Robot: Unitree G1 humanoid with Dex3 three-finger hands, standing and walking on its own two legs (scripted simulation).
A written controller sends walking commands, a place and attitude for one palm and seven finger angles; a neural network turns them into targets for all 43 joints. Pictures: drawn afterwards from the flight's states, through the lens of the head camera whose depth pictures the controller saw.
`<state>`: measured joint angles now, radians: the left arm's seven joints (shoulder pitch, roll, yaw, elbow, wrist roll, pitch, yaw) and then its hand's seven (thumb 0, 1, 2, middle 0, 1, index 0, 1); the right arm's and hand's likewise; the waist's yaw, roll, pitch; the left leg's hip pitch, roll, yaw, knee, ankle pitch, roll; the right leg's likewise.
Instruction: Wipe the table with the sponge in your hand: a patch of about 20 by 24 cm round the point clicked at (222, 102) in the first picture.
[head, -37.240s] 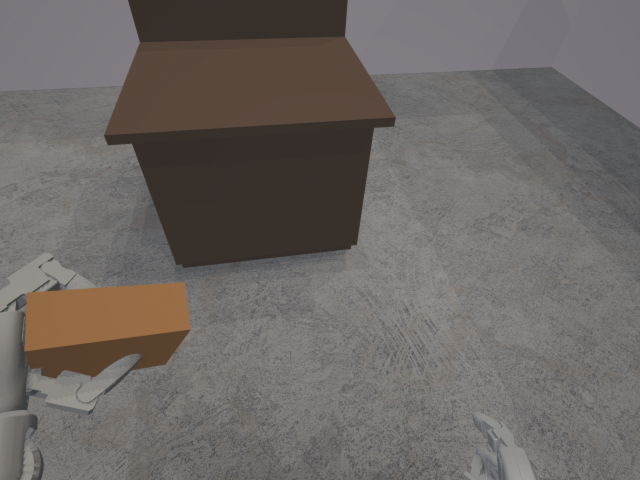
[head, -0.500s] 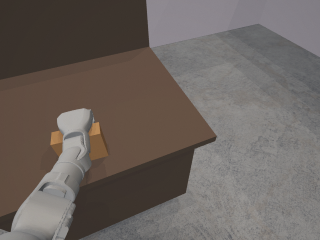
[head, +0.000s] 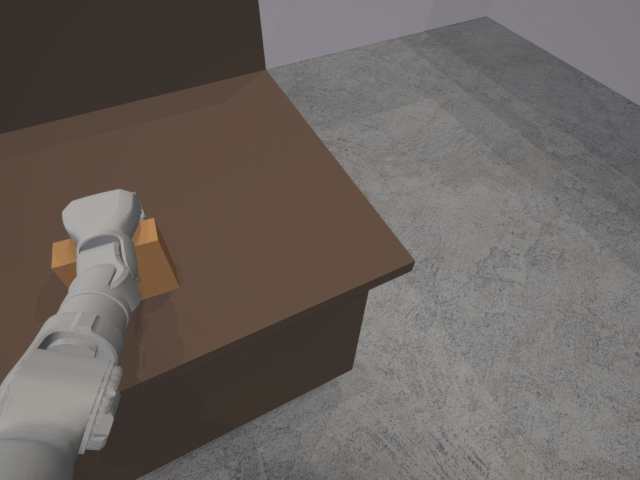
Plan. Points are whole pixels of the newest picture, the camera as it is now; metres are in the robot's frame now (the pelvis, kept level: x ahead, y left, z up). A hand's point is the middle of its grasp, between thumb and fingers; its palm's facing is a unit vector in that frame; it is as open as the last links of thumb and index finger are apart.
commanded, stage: wipe forward along the third lane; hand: left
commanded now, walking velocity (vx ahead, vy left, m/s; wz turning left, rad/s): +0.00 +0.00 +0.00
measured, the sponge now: (126, 275) +0.42 +0.29 -0.02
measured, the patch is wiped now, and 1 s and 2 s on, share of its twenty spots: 0.95 1.00 1.00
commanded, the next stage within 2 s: wipe back along the third lane in 0.62 s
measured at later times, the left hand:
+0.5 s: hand (104, 226) +0.47 +0.31 +0.03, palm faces -0.11 -0.02 -0.99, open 9.1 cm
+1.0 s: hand (104, 215) +0.49 +0.32 +0.03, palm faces -0.07 -0.01 -1.00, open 9.2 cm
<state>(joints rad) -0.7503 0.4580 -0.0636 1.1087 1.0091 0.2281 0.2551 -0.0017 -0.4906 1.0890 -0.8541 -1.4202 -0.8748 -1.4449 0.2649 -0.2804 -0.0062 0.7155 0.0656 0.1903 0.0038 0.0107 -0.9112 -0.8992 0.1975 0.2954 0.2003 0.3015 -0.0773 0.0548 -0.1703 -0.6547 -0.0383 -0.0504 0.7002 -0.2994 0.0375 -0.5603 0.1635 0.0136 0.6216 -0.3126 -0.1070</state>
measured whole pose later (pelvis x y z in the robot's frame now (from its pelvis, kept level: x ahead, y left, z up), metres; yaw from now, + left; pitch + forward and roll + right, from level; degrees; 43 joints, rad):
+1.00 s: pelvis +0.00 +0.07 -0.02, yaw +0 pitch +20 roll -6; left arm -1.00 0.42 -0.16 1.25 1.02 0.32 0.31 -0.01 -0.46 1.09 -0.81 -1.47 -0.83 -1.50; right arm 0.37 -0.24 -0.01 0.77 0.03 0.17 0.06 0.01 -0.91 -0.90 0.20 0.30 0.20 0.30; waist -0.11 0.07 -0.20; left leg -0.82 -0.08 -0.04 0.82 -0.34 0.12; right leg -0.69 0.13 0.00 0.70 -0.36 -0.02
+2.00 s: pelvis +0.02 +0.03 +0.01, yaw +1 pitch +8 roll -2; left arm -0.49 0.28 -0.24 0.80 0.97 0.41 0.30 -0.01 -0.44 1.09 -0.78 -1.50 -0.80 -1.53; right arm 0.18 -0.26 0.00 0.69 0.08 0.27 0.02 0.01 -0.91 -0.90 0.20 0.30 0.20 0.30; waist 0.00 0.06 -0.17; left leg -0.45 -0.08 -0.05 0.60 -0.29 0.07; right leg -0.35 0.12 0.03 0.52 -0.32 -0.07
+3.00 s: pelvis +0.02 +0.01 +0.02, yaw +0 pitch +4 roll +0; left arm -0.18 0.37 -0.13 0.49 0.96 0.34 0.21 0.01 -0.45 1.08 -0.81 -1.46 -0.84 -1.48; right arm 0.13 -0.27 0.01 0.67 0.08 0.21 0.00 0.01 -0.91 -0.90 0.20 0.30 0.20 0.30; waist 0.03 0.07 -0.12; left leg -0.33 -0.06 -0.03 0.54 -0.28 0.05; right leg -0.25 0.14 0.05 0.48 -0.30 -0.10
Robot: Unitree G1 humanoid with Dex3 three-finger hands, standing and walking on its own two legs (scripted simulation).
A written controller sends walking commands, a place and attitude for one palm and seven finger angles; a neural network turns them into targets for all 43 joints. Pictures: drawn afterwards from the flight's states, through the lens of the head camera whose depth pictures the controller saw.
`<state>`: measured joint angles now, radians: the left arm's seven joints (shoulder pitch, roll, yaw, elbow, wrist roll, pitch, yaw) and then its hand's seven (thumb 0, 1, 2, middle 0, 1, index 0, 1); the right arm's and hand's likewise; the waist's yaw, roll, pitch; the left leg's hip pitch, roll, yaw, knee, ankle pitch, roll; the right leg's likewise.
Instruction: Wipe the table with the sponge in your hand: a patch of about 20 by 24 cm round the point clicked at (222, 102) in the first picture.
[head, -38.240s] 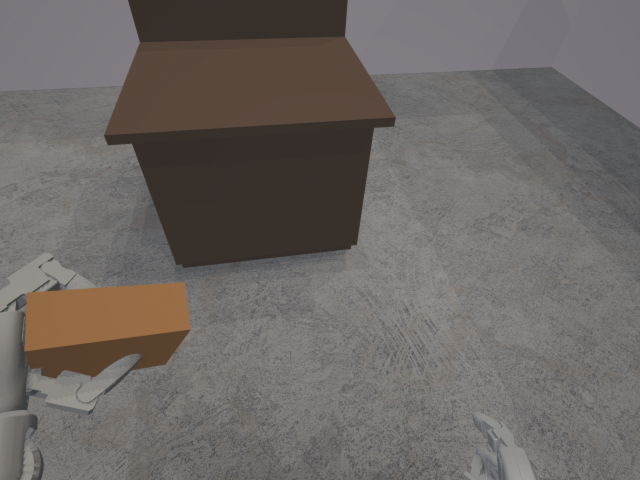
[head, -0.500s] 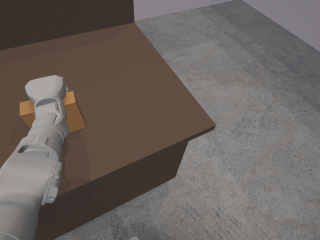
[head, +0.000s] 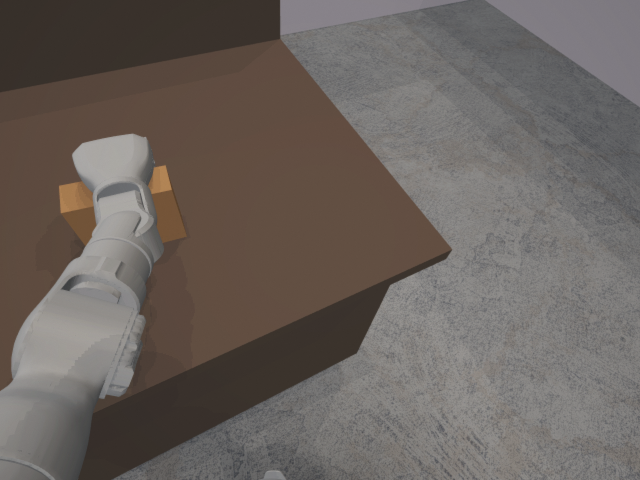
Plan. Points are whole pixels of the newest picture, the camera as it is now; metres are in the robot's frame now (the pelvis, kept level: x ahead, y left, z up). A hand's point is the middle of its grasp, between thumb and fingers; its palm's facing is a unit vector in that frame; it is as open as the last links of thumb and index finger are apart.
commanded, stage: wipe back along the third lane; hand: left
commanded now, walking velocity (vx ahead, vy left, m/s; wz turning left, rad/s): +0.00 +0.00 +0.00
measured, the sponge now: (133, 222) +0.47 +0.26 -0.01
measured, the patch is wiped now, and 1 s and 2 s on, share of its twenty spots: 1.00 1.00 1.00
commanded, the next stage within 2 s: slide back across to the middle lane in 1.38 s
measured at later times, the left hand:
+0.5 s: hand (138, 221) +0.43 +0.23 +0.05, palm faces -0.06 -0.02 -1.00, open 9.2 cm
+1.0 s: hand (154, 257) +0.38 +0.20 +0.05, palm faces -0.06 -0.03 -1.00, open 9.1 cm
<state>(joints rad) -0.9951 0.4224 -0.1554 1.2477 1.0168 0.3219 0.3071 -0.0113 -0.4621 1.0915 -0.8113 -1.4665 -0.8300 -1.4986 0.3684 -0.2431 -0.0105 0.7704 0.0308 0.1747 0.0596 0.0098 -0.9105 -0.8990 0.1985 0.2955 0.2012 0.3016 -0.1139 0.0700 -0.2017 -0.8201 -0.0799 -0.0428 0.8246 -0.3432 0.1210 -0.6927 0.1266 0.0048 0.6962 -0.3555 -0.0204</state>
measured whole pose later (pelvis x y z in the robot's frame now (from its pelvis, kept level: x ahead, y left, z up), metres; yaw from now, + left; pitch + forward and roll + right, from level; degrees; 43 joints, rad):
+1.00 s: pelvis +0.02 -0.04 +0.03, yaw +1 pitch +8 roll -2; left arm -0.49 0.28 -0.24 0.80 0.97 0.41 0.30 -0.01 -0.44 1.09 -0.78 -1.50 -0.80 -1.53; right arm 0.18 -0.26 0.00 0.69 0.08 0.27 0.02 0.01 -0.91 -0.90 0.20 0.30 0.20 0.30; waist 0.00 0.06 -0.17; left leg -0.45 -0.08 -0.05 0.60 -0.29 0.07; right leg -0.35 0.12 0.03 0.52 -0.32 -0.07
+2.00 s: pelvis +0.02 -0.06 +0.03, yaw +0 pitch +4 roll +0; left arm -0.18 0.37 -0.13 0.49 0.96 0.34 0.21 0.01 -0.45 1.08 -0.81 -1.46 -0.84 -1.48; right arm 0.13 -0.27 0.01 0.67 0.08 0.21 0.00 0.01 -0.91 -0.90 0.20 0.30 0.20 0.30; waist 0.03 0.07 -0.12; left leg -0.33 -0.06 -0.03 0.54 -0.28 0.05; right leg -0.25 0.14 0.05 0.48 -0.30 -0.10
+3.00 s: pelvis -0.01 -0.04 +0.01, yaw +2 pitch +11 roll -3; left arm -0.60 0.50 -0.04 0.96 1.02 0.14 0.22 0.00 -0.49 1.09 -0.86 -1.42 -0.88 -1.44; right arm 0.25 -0.28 -0.01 0.69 0.08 0.21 -0.01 0.01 -0.91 -0.90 0.20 0.30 0.20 0.30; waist -0.02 0.06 -0.14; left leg -0.62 -0.07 -0.07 0.72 -0.29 0.07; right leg -0.52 0.13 -0.01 0.64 -0.32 -0.08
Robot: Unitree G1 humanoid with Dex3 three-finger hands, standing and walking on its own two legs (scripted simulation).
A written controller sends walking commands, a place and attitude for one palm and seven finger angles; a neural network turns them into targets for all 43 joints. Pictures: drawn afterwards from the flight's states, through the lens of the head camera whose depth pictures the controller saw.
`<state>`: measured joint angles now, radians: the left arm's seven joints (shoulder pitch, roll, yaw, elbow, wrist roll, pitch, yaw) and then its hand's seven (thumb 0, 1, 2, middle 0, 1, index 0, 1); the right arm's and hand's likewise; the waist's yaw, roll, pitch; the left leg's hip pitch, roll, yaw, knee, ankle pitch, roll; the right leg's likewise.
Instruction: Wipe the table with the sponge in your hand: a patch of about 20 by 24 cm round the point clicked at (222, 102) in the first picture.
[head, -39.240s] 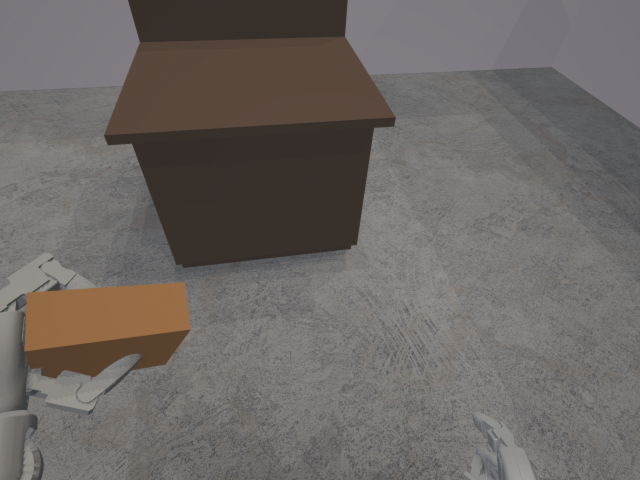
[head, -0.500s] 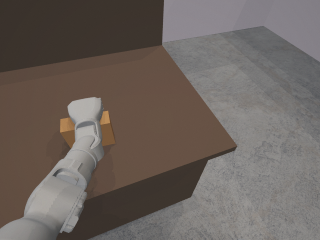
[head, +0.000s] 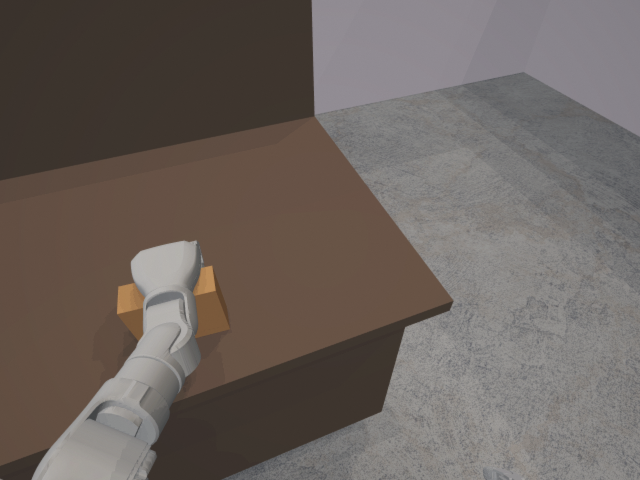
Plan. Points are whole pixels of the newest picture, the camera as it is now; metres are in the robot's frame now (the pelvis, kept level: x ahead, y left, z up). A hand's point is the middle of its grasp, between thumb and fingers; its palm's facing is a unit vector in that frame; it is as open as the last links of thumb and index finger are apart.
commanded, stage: wipe back along the third lane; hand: left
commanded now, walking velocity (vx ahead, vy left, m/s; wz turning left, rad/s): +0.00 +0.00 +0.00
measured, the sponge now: (181, 316) +0.36 +0.24 -0.03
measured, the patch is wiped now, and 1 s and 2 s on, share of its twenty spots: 1.00 1.00 1.00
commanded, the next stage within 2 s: slide back across to the middle lane in 0.38 s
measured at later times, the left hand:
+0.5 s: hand (184, 316) +0.33 +0.21 +0.02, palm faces -0.05 -0.04 -1.00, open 9.1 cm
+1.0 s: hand (153, 328) +0.31 +0.25 +0.02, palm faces -0.08 -0.06 -0.99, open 9.1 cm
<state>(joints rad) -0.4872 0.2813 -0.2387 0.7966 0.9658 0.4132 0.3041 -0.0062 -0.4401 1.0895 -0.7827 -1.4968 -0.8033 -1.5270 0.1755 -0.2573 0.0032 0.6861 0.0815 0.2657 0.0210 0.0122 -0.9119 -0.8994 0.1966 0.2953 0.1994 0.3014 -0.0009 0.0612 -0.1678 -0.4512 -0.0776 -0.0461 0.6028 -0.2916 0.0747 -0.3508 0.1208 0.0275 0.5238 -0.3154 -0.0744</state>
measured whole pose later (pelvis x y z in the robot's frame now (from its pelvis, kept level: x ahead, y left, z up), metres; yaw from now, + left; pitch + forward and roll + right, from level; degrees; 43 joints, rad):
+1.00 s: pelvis +0.00 -0.02 +0.00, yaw -1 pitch +4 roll +0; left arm -0.18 0.37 -0.13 0.49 0.96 0.34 0.21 0.01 -0.45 1.08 -0.81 -1.46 -0.84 -1.48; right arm 0.13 -0.27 0.01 0.67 0.08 0.21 0.00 0.01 -0.91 -0.90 0.20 0.30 0.20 0.30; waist 0.03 0.07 -0.12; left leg -0.33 -0.06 -0.03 0.54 -0.28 0.05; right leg -0.25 0.14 0.05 0.48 -0.30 -0.10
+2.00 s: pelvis -0.03 +0.00 -0.01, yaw +1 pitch +11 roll -3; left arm -0.60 0.50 -0.04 0.96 1.02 0.14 0.22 0.00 -0.49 1.09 -0.86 -1.42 -0.88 -1.44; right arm 0.25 -0.28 -0.01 0.69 0.08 0.21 -0.01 0.01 -0.91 -0.90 0.20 0.30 0.20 0.30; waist -0.02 0.06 -0.14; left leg -0.62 -0.07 -0.07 0.72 -0.29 0.07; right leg -0.52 0.13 -0.01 0.64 -0.32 -0.08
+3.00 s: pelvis -0.02 +0.04 -0.03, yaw -1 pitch +19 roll -6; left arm -0.93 0.63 0.00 1.22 1.09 0.12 0.20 -0.01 -0.50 1.10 -0.85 -1.42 -0.87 -1.45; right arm 0.32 -0.27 0.01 0.69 0.04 0.20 0.02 0.01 -0.91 -0.90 0.20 0.30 0.20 0.30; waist -0.10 0.06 -0.17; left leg -0.81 -0.08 -0.05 0.82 -0.34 0.11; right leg -0.68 0.13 -0.01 0.69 -0.35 -0.03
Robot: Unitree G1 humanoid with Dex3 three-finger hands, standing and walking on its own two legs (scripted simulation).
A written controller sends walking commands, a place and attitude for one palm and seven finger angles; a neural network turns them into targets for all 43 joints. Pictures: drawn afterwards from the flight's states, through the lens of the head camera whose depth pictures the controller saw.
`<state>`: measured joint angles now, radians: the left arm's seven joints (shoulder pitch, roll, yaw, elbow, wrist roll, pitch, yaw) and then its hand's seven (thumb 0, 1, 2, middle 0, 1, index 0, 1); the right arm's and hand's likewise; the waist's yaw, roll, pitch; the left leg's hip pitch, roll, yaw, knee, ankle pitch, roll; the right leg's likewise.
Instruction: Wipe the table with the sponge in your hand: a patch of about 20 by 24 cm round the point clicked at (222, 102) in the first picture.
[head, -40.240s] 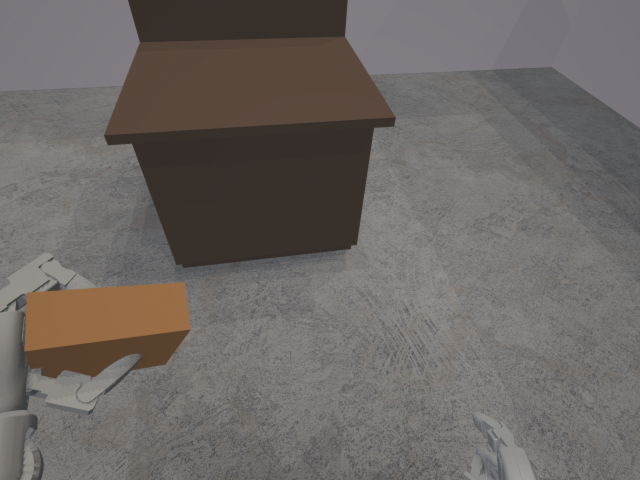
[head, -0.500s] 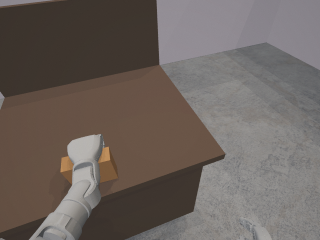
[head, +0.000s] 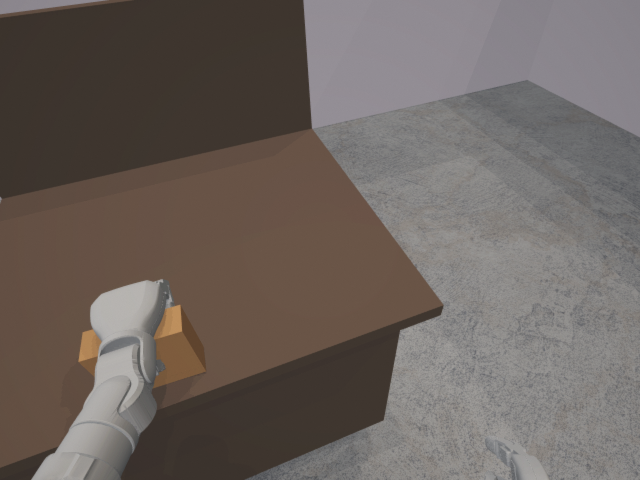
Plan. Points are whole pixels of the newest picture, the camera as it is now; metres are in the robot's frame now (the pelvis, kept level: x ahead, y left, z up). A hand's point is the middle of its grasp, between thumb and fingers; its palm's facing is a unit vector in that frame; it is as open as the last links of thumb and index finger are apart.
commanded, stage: slide back across to the middle lane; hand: left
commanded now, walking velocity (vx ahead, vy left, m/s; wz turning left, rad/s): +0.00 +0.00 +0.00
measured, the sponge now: (153, 359) +0.29 +0.28 -0.04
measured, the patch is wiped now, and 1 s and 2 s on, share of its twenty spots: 1.00 1.00 1.00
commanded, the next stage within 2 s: wipe forward along the middle lane in 0.12 s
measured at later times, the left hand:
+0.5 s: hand (117, 332) +0.30 +0.32 +0.02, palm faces -0.11 -0.05 -0.99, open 9.1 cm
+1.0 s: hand (116, 303) +0.35 +0.34 +0.02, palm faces -0.11 -0.02 -0.99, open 9.1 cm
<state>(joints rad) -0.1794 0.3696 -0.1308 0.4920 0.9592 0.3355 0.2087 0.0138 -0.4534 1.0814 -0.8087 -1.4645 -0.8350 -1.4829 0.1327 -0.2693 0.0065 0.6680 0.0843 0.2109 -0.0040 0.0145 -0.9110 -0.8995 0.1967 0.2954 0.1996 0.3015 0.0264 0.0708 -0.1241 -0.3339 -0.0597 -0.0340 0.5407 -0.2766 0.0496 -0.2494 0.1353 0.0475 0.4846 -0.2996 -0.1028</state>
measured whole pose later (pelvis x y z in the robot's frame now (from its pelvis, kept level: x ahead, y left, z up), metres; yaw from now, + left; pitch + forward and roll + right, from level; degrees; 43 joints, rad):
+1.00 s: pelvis -0.03 +0.02 -0.02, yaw +2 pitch +11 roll -3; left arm -0.60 0.50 -0.04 0.96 1.02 0.14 0.22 0.00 -0.49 1.09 -0.86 -1.42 -0.88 -1.44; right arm 0.25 -0.28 -0.01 0.69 0.08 0.21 -0.01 0.01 -0.91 -0.90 0.20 0.30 0.20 0.30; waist -0.02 0.06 -0.14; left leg -0.62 -0.07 -0.07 0.72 -0.29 0.07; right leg -0.52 0.13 -0.01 0.64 -0.32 -0.08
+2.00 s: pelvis -0.02 +0.06 -0.03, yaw +0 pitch +19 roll -6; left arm -0.93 0.63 0.00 1.22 1.09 0.12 0.20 -0.01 -0.50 1.10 -0.85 -1.42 -0.87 -1.45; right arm 0.32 -0.27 0.01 0.69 0.04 0.20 0.02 0.01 -0.91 -0.90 0.20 0.30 0.20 0.30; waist -0.10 0.06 -0.17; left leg -0.81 -0.08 -0.05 0.82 -0.34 0.11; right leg -0.68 0.13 -0.01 0.69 -0.35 -0.03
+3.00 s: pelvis -0.01 +0.07 -0.03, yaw +1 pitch +16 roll -6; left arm -0.71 0.71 0.07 1.07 1.06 -0.03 0.18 -0.02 -0.44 1.08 -0.80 -1.47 -0.82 -1.51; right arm 0.30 -0.28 0.00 0.68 0.05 0.23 0.02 0.01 -0.91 -0.90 0.20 0.30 0.20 0.30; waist -0.04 0.06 -0.15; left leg -0.72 -0.09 -0.06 0.79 -0.34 0.13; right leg -0.57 0.11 -0.01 0.63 -0.35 -0.03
